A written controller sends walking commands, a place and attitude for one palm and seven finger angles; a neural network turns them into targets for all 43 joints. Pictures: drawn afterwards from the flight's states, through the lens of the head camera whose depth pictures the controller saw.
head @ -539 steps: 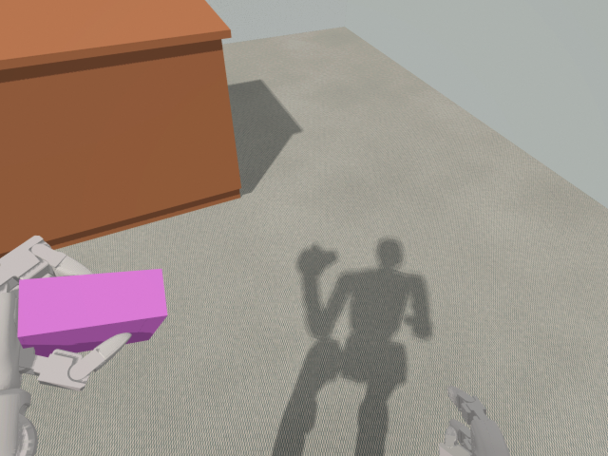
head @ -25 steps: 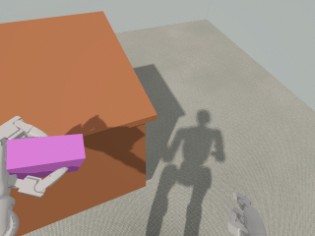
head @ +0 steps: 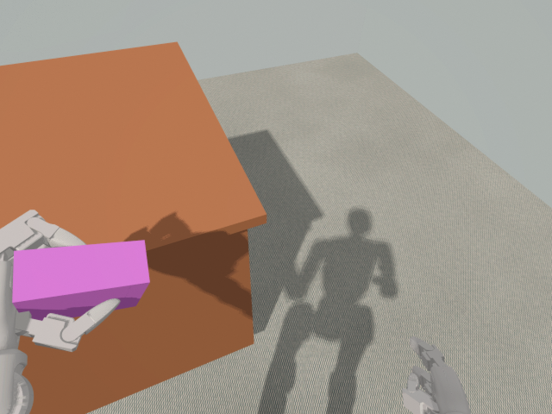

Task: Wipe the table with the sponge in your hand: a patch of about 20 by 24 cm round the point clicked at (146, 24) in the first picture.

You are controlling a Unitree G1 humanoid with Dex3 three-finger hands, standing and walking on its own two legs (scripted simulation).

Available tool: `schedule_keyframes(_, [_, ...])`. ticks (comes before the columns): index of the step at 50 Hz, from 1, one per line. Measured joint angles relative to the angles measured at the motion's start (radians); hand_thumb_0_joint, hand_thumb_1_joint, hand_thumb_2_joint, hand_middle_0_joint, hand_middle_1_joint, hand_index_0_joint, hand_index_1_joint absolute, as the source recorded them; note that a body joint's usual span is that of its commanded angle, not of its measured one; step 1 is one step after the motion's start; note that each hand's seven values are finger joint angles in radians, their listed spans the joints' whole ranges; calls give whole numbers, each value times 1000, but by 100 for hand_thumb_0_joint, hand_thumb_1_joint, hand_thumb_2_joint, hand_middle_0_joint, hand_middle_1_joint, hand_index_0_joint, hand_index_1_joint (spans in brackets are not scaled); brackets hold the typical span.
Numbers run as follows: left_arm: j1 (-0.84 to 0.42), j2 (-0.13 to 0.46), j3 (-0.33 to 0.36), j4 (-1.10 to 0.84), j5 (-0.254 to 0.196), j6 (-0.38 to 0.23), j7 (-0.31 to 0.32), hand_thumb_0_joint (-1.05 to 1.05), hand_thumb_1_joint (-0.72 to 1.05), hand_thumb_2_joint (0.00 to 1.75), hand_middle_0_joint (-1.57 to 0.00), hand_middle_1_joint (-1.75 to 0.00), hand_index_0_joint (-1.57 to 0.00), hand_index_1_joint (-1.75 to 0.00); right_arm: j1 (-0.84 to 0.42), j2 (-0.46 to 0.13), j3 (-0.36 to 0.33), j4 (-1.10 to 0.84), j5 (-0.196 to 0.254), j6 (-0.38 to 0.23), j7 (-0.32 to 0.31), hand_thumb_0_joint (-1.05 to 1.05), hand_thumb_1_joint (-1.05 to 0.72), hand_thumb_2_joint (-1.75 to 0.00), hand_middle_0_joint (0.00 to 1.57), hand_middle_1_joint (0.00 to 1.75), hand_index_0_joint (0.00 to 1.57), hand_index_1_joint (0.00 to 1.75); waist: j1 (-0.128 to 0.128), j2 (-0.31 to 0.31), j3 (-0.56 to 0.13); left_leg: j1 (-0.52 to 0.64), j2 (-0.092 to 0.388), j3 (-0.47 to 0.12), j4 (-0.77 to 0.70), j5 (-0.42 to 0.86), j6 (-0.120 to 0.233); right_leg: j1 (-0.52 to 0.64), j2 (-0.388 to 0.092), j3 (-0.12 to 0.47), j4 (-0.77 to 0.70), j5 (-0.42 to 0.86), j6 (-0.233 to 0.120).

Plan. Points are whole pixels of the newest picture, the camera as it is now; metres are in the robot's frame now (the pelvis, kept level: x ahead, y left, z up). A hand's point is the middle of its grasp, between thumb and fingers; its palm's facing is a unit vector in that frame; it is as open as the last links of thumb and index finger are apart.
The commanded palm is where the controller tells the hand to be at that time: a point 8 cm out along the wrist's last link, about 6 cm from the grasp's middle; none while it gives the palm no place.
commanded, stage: shuffle to correct the standing spot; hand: left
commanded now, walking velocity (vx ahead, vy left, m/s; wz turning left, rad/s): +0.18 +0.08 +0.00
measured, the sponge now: (103, 280) +0.23 +0.21 +0.14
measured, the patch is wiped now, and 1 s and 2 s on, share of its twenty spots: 0.00 0.00 0.00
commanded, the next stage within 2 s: come to a stop and stand still in 0.58 s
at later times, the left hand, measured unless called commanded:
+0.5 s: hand (73, 230) +0.28 +0.26 +0.16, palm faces +0.41 -0.82 -0.39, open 9.2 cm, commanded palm +0.23 +0.31 +0.17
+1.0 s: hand (73, 172) +0.37 +0.31 +0.16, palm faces +0.43 -0.81 -0.39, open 9.2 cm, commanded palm +0.32 +0.33 +0.17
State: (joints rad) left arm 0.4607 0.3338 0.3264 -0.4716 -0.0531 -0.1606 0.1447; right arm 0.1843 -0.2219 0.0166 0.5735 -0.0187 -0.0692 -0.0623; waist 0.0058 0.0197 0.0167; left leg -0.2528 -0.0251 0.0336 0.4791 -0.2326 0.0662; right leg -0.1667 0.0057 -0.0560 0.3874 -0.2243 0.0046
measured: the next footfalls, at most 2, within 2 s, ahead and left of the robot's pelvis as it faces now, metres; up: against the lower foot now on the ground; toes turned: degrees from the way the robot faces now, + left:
left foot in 0.54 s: +0.15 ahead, +0.15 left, +0.00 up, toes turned +2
right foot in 0.84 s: +0.13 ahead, -0.04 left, +0.00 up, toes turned +3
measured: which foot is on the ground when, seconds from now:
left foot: down 0.00-0.36, up 0.38-0.52, down 0.54-1.00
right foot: down 0.00-0.54, up 0.56-0.82, down 0.84-1.00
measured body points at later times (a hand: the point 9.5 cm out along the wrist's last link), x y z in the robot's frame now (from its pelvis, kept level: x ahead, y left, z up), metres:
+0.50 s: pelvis +0.07 +0.02 -0.03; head +0.11 +0.04 +0.42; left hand +0.25 +0.31 +0.18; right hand +0.25 -0.22 -0.11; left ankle +0.09 +0.11 -0.72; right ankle -0.01 -0.13 -0.74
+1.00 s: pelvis +0.16 +0.06 +0.00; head +0.18 +0.05 +0.45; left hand +0.34 +0.35 +0.18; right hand +0.34 -0.17 -0.10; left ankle +0.14 +0.14 -0.74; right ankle +0.17 -0.03 -0.74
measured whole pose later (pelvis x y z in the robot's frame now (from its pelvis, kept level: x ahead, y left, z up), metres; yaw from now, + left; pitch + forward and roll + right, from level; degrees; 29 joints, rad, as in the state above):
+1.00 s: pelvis +0.16 +0.06 +0.00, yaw -1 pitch +0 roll -1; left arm 0.46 0.33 0.36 -0.47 -0.06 -0.12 0.15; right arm 0.17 -0.21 0.03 0.62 0.01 -0.07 -0.06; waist 0.02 0.05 0.03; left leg -0.23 -0.02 0.05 0.53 -0.30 0.03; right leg -0.25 0.05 -0.09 0.46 -0.21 -0.06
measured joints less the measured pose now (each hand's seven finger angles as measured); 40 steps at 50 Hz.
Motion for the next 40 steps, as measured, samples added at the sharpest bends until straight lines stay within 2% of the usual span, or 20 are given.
schedule_keyframes(8, [4, 2, 17, 11, -3, -14, 5, 0, -42, 101, -85, -134, -84, -133, 29, -16, -12, 9, 13, 7, -1, 1, -90, -90, 21, 30, 20, 30, -5, 13, -34, -29, -5, -3, 126, -105, 9, -28, -8, -4, 129, -108, 2])
schedule_keyframes(16, [-20, 17, 37, -4, -2, -17, 3, 0, -42, 101, -85, -134, -84, -133, 13, -1, -8, 4, 21, 8, 14, 1, -90, -90, 21, 30, 20, 30, -17, 9, -2, -44, -17, 1, 209, -182, 14, -53, -23, 0, 237, -198, 7])
schedule_keyframes(19, [-16, 35, 35, -48, -3, -31, 1, 0, -42, 101, -85, -134, -84, -133, -1, 4, -8, 4, 26, 9, 27, 1, -90, -90, 21, 30, 20, 30, -21, 5, 21, -85, -15, 2, 303, -178, -1, -48, -25, -7, 251, -219, 10])
schedule_keyframes(20, [-15, 41, 32, -63, -3, -41, 1, 0, -42, 101, -85, -134, -84, -133, -4, 4, -10, 7, 29, 10, 32, 1, -90, -90, 21, 30, 20, 30, -19, 0, 32, -111, -13, 8, 366, -154, -15, -39, -28, -9, 254, -225, 9])
schedule_keyframes(23, [8, 53, 36, -103, -1, -78, 2, 0, -42, 101, -85, -134, -84, -133, -3, -6, -14, 19, 34, 20, 48, 1, -90, -90, 21, 30, 20, 30, -3, -14, 51, -192, 1, -1, 516, -258, -29, -4, -37, -11, 250, -243, 19])
schedule_keyframes(25, [27, 57, 54, -127, 2, -92, 6, 0, -42, 101, -85, -134, -84, -133, -3, -13, -16, 24, 34, 29, 55, 1, -90, -90, 21, 30, 20, 30, 12, -28, 63, -214, 28, -9, 470, -253, -27, 16, -49, -2, 258, -259, 32])
schedule_keyframes(26, [32, 58, 66, -137, 2, -94, 7, 0, -42, 101, -85, -134, -84, -133, -3, -17, -17, 24, 34, 31, 57, 1, -90, -90, 21, 30, 20, 30, 15, -36, 70, -202, 39, -8, 384, -185, -28, 23, -60, 4, 277, -275, 38])
schedule_keyframes(27, [33, 56, 78, -145, -1, -91, 9, 0, -42, 101, -85, -134, -84, -133, -6, -25, -19, 20, 35, 30, 55, 1, -90, -90, 21, 30, 20, 30, 17, -35, 79, -177, 45, -10, 293, -93, -26, 16, -71, 7, 329, -294, 38])
schedule_keyframes(28, [20, 52, 87, -140, -3, -83, 9, 0, -42, 101, -85, -134, -84, -133, -19, -25, -27, 22, 34, 30, 50, 1, -90, -90, 21, 30, 20, 30, 23, -38, 94, -165, 38, 6, 299, -73, -23, -15, -83, 25, 427, -297, 28])
schedule_keyframes(30, [-27, 49, 90, -92, 1, -66, 10, 0, -42, 101, -85, -133, -84, -133, -44, -6, -40, 27, 29, 29, 43, 1, -90, -90, 21, 30, 20, 30, 28, -40, 118, -138, 24, 34, 323, -106, -12, -101, -61, 87, 659, -308, 9])
schedule_keyframes(32, [-75, 49, 84, -34, 1, -41, 3, 0, -42, 101, -85, -133, -84, -133, -49, 19, -34, 27, 27, 20, 44, 1, -91, -90, 20, 30, 20, 30, 15, -37, 112, -109, 5, 38, 282, -110, -1, -187, -38, 88, 801, -304, 6])
schedule_keyframes(33, [-94, 50, 81, -16, 3, -30, 0, 0, -42, 101, -85, -133, -84, -133, -50, 32, -26, 26, 28, 14, 45, 1, -91, -90, 20, 30, 20, 30, 8, -37, 107, -94, -3, 37, 249, -95, 1, -225, -32, 76, 826, -295, 6])
schedule_keyframes(34, [-106, 49, 79, -8, 4, -23, -3, 0, -42, 101, -85, -133, -84, -133, -49, 43, -16, 24, 30, 6, 47, 1, -91, -90, 20, 30, 20, 30, 2, -37, 104, -80, -9, 35, 213, -78, 3, -255, -29, 59, 819, -282, 6])
schedule_keyframes(36, [-99, 47, 78, -17, 3, -22, -9, 0, -42, 101, -85, -133, -84, -133, -46, 60, 4, 18, 32, -12, 52, 1, -91, -90, 20, 30, 20, 30, -7, -31, 96, -54, -16, 35, 146, -49, 7, -285, -29, 22, 714, -245, 4])
schedule_keyframes(40, [-1, 56, 77, -87, -7, -29, -18, 0, -42, 101, -85, -133, -84, -133, -21, 70, 36, -4, 30, -38, 48, 1, -90, -90, 21, 30, 20, 30, -10, -12, 74, -19, -19, 44, 74, -34, 0, -222, -16, -24, 339, -110, 5])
